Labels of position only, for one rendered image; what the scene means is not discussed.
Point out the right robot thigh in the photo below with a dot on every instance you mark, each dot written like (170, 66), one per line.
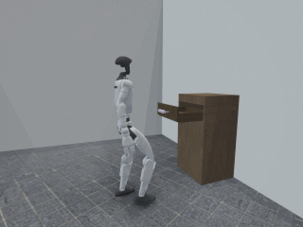
(142, 143)

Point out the drawer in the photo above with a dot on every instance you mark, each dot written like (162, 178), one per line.
(180, 114)

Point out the handle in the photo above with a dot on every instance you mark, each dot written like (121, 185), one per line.
(162, 111)

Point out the right robot hand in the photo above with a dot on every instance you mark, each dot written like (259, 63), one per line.
(128, 141)

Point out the cabinet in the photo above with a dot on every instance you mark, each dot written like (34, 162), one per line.
(206, 149)

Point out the right robot upper arm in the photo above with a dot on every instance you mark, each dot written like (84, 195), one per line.
(126, 86)

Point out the right robot forearm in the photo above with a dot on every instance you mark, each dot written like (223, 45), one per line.
(121, 114)

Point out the humanoid robot torso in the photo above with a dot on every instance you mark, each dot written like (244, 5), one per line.
(128, 102)

